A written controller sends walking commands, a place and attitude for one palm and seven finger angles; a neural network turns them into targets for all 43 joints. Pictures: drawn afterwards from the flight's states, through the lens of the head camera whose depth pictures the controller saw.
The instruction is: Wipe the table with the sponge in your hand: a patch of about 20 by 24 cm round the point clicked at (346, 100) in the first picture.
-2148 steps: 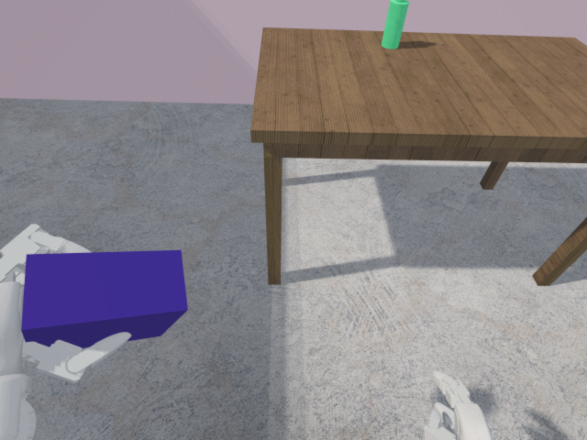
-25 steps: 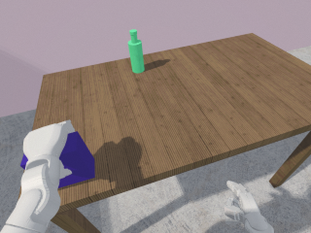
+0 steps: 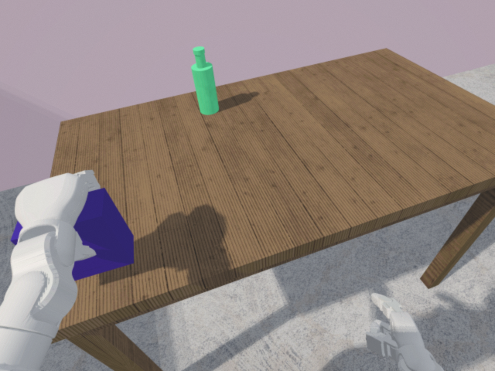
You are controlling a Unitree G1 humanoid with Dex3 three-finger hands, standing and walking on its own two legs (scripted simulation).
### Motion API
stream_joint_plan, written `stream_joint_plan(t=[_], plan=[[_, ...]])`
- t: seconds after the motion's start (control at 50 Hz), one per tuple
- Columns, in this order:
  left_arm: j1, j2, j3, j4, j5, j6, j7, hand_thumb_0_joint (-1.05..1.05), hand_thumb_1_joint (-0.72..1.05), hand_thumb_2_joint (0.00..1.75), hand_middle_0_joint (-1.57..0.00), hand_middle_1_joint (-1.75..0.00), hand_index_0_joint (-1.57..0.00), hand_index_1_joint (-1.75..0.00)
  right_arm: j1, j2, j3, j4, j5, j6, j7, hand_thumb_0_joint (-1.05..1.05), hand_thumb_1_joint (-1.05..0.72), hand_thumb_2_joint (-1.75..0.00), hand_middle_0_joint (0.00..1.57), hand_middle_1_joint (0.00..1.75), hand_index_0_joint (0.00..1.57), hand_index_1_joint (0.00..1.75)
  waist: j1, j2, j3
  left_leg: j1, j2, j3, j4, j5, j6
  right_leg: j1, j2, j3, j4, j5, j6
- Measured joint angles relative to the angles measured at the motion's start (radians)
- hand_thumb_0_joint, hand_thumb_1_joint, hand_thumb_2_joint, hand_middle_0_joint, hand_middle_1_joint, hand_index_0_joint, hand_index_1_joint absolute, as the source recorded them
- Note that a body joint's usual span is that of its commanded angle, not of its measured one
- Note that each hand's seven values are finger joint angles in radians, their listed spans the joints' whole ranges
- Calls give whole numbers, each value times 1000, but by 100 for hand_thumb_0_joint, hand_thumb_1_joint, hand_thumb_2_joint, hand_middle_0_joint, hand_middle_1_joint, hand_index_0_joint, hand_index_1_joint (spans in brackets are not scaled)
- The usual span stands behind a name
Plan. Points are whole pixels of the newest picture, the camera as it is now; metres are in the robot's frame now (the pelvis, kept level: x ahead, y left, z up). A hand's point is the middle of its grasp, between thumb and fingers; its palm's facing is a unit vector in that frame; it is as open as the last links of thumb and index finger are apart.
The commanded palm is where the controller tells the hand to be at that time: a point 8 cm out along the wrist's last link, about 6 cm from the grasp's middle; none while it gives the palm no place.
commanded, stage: lift the sponge slowly off the table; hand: left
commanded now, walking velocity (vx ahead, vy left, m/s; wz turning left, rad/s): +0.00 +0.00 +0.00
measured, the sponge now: (87, 245) +0.26 +0.33 +0.07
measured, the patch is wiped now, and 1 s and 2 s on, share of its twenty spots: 0.95 0.95 0.95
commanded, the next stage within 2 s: bring the sponge back beside the body in 0.94 s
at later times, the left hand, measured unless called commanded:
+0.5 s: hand (66, 200) +0.28 +0.32 +0.16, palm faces +0.12 -0.05 -0.99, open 10.4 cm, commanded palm +0.24 +0.32 +0.24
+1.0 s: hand (68, 181) +0.29 +0.31 +0.19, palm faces +0.18 -0.08 -0.98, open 10.4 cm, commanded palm +0.24 +0.31 +0.26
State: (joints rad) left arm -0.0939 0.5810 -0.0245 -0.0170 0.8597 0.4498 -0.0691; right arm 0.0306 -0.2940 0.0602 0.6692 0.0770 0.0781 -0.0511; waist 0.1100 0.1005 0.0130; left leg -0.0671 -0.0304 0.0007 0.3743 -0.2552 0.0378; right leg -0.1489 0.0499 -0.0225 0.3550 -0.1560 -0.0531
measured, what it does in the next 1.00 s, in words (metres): stands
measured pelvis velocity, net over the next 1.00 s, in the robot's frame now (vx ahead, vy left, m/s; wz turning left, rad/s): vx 0.00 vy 0.01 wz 0.00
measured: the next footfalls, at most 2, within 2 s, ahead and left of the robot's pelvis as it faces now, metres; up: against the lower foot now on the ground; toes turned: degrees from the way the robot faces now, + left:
none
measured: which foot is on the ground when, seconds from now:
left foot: down 0.00-1.00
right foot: down 0.00-1.00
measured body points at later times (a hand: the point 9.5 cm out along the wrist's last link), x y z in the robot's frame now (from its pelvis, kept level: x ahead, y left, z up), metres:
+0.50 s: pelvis -0.01 +0.01 +0.00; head -0.02 -0.03 +0.45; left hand +0.27 +0.32 +0.22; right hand +0.24 -0.19 -0.08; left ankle -0.03 +0.10 -0.75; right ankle +0.03 -0.09 -0.75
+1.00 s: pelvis +0.00 +0.01 +0.00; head -0.01 -0.03 +0.45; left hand +0.28 +0.31 +0.25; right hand +0.26 -0.16 -0.07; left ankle -0.03 +0.10 -0.75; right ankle +0.03 -0.09 -0.75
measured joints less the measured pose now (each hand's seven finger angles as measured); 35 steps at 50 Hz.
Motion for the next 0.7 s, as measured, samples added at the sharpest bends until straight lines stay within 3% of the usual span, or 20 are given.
stream_joint_plan(t=[0.22, 0.4, 0.7], plan=[[-39, 25, 13, 17, -14, -30, -22, 0, -54, 104, -68, -131, -72, -129, -4, 4, 0, 2, 1, -18, -13, 1, -90, -90, 20, 30, 20, 30, -3, 4, 3, -10, -1, -3, 14, 1, -1, -5, -1, -3, 6, 4, 0], [-94, 31, 10, 22, -16, -21, -39, 0, -54, 104, -68, -131, -72, -129, -15, 8, 7, -9, 3, -22, -9, 1, -90, -90, 20, 30, 20, 30, 1, 6, 1, -14, -8, -3, 10, 8, 4, -11, -8, -2, 6, 8, 5], [-109, 29, -25, -80, -24, 54, -73, 0, -54, 104, -68, -131, -72, -129, -38, 11, 20, -21, 7, -3, 6, 1, -90, -90, 20, 30, 20, 30, 23, 13, -7, -9, -21, -2, -1, 13, 16, -9, -21, 0, 7, 5, 17]])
